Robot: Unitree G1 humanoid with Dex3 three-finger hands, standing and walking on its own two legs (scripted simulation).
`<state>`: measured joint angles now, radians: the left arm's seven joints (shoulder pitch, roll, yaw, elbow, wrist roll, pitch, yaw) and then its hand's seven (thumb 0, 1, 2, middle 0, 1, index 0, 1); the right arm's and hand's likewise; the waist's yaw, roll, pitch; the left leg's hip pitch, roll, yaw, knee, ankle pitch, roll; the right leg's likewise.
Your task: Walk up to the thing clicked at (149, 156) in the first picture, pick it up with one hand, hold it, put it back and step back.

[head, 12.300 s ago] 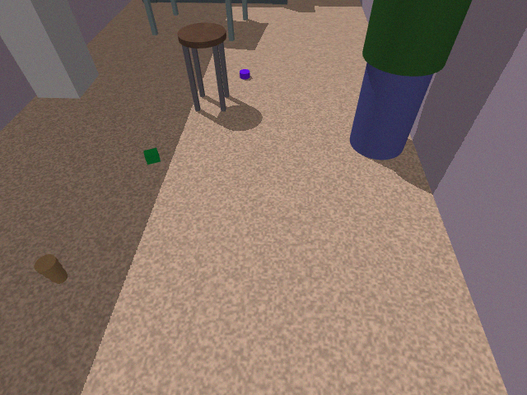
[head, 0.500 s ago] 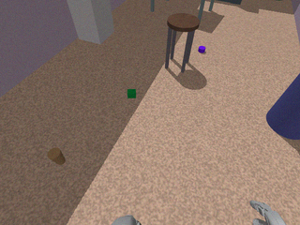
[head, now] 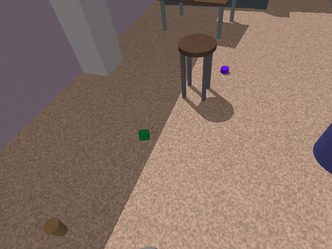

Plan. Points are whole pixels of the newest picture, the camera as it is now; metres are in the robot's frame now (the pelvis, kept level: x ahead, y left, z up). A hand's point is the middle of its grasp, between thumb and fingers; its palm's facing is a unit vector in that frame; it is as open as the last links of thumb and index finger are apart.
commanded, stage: walk up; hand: left
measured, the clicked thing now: (144, 135) +1.01 +0.28 -0.74
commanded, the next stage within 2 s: none
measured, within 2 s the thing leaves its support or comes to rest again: neither
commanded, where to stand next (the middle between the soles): +0.62 +0.05 m, yaw -1 degrees
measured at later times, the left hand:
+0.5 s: hand (76, 218) +0.24 +0.32 -0.14, palm faces -0.06 -0.94 -0.33, open 7.4 cm
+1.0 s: hand (91, 162) +0.42 +0.31 -0.12, palm faces -0.03 -0.92 -0.39, open 7.4 cm
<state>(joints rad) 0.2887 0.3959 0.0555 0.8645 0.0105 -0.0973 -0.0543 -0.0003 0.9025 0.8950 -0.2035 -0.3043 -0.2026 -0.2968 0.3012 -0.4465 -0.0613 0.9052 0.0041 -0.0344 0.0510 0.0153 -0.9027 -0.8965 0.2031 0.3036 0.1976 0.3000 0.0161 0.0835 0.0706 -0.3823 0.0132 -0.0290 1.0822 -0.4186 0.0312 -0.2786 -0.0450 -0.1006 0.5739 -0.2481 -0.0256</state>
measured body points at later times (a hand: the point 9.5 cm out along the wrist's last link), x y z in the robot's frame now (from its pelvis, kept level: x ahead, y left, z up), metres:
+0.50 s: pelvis +0.20 +0.04 +0.01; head +0.21 +0.07 +0.45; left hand +0.24 +0.36 -0.12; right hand +0.28 -0.28 -0.08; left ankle +0.23 +0.14 -0.73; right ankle +0.25 -0.11 -0.68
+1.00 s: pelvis +0.37 +0.03 +0.00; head +0.38 +0.02 +0.45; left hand +0.42 +0.36 -0.10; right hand +0.44 -0.29 -0.11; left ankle +0.46 +0.17 -0.71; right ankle +0.38 -0.11 -0.73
